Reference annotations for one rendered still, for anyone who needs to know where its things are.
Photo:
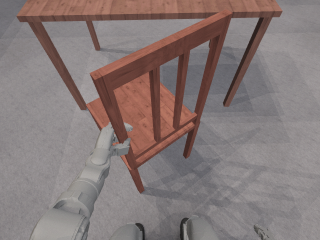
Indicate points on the right robot hand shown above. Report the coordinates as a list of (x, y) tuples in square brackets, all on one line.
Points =
[(264, 234)]

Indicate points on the robot left foot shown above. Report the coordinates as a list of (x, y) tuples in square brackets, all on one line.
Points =
[(140, 226)]

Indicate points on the right robot shin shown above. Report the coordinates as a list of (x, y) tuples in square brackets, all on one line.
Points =
[(193, 217)]

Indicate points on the left robot upper arm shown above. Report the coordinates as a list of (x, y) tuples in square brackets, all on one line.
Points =
[(59, 224)]

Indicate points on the left robot forearm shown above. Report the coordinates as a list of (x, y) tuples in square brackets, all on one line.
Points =
[(85, 188)]

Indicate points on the left robot hand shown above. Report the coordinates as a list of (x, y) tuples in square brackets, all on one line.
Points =
[(107, 137)]

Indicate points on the table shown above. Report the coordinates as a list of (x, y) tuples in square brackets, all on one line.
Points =
[(37, 11)]

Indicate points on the chair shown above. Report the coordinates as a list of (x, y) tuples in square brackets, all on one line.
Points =
[(130, 92)]

